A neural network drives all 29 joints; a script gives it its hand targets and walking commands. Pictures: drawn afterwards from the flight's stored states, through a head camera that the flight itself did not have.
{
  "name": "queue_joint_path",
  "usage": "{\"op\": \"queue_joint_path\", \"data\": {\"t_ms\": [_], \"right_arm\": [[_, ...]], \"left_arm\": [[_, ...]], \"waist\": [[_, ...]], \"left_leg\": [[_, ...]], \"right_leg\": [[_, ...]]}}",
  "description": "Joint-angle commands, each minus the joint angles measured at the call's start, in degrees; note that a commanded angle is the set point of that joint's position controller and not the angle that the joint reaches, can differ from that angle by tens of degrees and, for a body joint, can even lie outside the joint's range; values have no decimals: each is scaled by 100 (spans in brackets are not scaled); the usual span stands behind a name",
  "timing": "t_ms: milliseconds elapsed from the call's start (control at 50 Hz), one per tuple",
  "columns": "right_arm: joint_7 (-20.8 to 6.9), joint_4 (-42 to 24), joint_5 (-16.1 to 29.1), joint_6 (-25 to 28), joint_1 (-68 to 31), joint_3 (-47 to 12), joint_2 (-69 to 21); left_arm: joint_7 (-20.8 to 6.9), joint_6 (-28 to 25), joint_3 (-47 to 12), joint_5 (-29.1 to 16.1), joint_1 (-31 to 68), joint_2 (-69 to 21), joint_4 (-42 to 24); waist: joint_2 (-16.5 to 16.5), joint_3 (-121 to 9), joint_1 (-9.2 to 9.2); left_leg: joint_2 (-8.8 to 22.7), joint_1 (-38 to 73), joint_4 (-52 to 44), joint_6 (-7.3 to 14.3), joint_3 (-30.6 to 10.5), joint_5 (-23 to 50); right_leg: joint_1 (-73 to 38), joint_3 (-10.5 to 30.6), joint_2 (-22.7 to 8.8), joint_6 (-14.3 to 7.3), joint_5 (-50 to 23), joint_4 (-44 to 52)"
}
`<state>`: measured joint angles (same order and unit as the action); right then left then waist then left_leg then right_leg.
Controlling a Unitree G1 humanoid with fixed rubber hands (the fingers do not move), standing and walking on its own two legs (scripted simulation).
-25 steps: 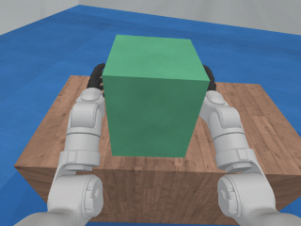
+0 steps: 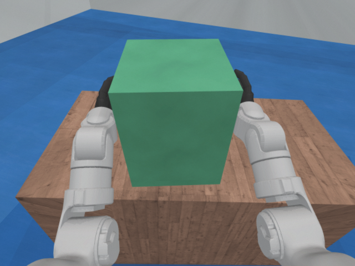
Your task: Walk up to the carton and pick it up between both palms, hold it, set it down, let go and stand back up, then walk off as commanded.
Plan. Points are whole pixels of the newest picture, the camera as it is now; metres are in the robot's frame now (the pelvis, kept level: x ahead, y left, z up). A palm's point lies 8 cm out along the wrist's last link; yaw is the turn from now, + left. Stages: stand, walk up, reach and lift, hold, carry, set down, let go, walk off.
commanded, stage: hold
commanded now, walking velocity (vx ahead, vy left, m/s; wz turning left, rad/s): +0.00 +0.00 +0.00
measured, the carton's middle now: (174, 113) +0.38 +0.01 +0.19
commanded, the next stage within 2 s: none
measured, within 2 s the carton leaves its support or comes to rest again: neither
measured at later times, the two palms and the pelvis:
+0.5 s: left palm (105, 110) +0.36 +0.15 +0.20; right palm (241, 113) +0.37 -0.14 +0.20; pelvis -0.01 +0.00 +0.00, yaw +0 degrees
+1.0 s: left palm (110, 108) +0.38 +0.15 +0.20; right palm (243, 105) +0.38 -0.14 +0.21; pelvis +0.01 +0.00 +0.00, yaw +0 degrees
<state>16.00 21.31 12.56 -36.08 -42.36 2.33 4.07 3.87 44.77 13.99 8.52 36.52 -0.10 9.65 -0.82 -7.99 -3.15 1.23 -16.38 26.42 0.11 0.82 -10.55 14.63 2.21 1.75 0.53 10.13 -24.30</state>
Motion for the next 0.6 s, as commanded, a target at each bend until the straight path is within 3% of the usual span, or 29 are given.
{"op": "queue_joint_path", "data": {"t_ms": [0, 100, 140, 220, 300, 440, 520, 580], "right_arm": [[-820, -1450, 1319, 525, -4848, -2385, -4008], [-1046, -672, 860, 737, -5324, -1824, -4056], [-1105, -686, 721, 905, -5617, -1691, -4105], [-1157, -997, 595, 1224, -6144, -1680, -4349], [-1163, -1156, 529, 1412, -6266, -1721, -4491], [-1115, -662, 453, 1375, -5866, -1708, -4294], [-1025, -888, 603, 1353, -5821, -1919, -4260], [-927, -1482, 858, 1326, -5782, -2288, -4296]], "left_arm": [[-683, -439, -3088, -909, 5348, -3578, -1607], [-765, -562, -2672, -740, 5755, -3562, -619], [-785, -653, -2641, -757, 5881, -3650, -301], [-737, -951, -2747, -972, 6251, -3872, -148], [-659, -1160, -2905, -1124, 6432, -4067, -198], [-693, -1107, -2515, -787, 5834, -3813, 430], [-744, -1048, -2462, -720, 5562, -3777, 381], [-707, -1051, -2680, -854, 5443, -3806, -128]], "waist": [[493, -2920, 57], [255, -2314, 95], [205, -2279, 83], [90, -2634, 57], [106, -2903, 0], [-18, -2349, -12], [-48, -2435, 4], [2, -2865, 7]], "left_leg": [[-307, 1970, -342, -278, -276, 1556], [-246, 1403, -717, -78, -227, 130], [-245, 1235, -822, -12, -224, -285], [-268, 1129, -832, 71, -233, -452], [-285, 1188, -775, 90, -259, -287], [-298, 1201, -856, 152, -227, -344], [-324, 1385, -765, 132, -224, 167], [-375, 1645, -538, 52, -254, 950]], "right_leg": [[-1186, -213, 303, 219, -1037, 692], [-805, -264, 203, 154, 342, 843], [-754, -261, 166, 143, 655, 872], [-779, -239, 151, 151, 698, 854], [-807, -255, 149, 158, 511, 827], [-887, -290, 134, 208, 475, 912], [-1124, -306, 175, 247, -37, 871], [-1398, -288, 234, 298, -797, 749]]}}
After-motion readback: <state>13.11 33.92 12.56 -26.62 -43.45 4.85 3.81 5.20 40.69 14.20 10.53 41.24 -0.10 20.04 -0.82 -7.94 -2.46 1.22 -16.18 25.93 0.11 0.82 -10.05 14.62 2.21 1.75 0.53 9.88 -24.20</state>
